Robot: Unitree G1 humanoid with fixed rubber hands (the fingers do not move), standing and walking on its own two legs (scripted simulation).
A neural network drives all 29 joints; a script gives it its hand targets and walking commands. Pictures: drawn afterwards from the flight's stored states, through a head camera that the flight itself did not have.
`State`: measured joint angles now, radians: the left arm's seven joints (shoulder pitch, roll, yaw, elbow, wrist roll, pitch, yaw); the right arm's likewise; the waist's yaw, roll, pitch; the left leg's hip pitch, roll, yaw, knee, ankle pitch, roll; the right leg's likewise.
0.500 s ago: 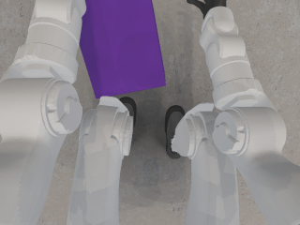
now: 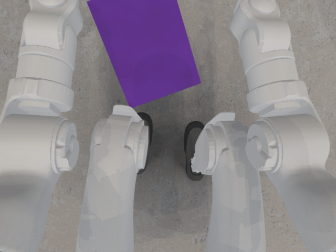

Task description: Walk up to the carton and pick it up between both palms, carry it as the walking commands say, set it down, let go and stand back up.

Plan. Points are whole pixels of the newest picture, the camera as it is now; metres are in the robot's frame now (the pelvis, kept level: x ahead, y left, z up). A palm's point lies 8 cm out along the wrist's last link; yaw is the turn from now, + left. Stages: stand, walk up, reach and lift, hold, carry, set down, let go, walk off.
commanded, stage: set down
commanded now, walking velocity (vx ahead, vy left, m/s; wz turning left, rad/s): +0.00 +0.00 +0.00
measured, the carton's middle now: (147, 52) +0.45 +0.07 -0.29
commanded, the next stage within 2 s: let go in 0.90 s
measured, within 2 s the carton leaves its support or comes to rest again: neither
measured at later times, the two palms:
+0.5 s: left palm out of the picture +0.56 +0.21 +0.02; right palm out of the picture +0.56 -0.11 +0.00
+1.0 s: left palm out of the picture +0.56 +0.21 +0.14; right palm out of the picture +0.56 -0.11 +0.14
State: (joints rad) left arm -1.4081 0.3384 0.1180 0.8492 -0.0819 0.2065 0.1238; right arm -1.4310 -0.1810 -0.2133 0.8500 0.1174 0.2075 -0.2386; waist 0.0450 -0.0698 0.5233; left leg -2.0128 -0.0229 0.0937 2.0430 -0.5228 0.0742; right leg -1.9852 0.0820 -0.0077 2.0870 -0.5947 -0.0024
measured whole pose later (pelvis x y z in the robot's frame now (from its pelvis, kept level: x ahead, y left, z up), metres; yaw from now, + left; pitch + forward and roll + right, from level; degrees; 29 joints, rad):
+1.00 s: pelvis +0.05 +0.02 +0.23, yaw -2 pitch +35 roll -2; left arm -1.19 0.25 0.27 0.91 -0.04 0.26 0.04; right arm -1.15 -0.12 -0.23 0.83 -0.04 0.26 -0.14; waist 0.04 -0.02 0.10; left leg -1.45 -0.05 0.03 1.19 -0.35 0.07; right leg -1.41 0.08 0.04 1.18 -0.38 0.01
